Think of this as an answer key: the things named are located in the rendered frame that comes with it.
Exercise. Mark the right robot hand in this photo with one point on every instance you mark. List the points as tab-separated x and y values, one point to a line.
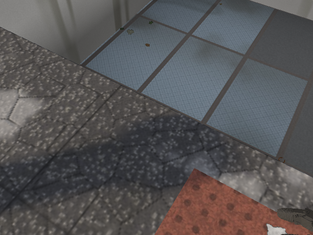
298	216

